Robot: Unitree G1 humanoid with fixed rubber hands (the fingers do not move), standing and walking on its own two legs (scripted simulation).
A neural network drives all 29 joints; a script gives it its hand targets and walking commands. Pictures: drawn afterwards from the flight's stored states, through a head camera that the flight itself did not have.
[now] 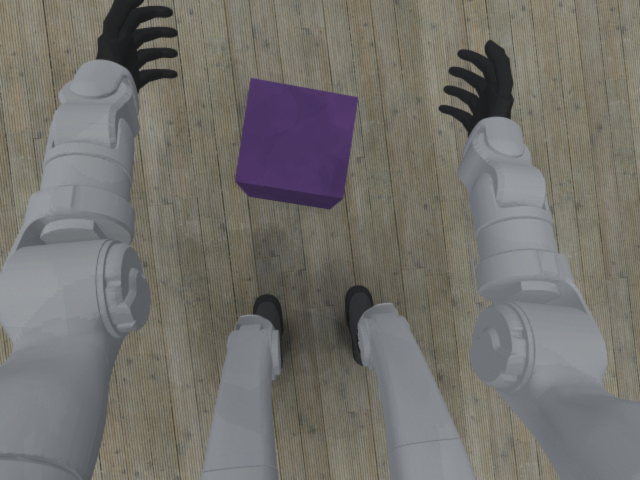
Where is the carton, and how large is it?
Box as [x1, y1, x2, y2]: [235, 78, 357, 208]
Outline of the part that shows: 251,78 235,181 249,196 330,208 343,196 357,97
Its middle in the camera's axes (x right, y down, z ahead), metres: -0.05 -0.20 +0.86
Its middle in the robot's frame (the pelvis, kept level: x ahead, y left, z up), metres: +0.55 +0.00 -0.54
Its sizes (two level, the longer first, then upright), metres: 0.210 0.200 0.250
